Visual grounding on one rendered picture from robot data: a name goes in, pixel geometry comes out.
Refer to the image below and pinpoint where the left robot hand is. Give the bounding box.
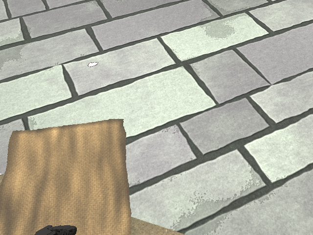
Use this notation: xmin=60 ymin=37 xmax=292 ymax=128
xmin=34 ymin=225 xmax=77 ymax=235

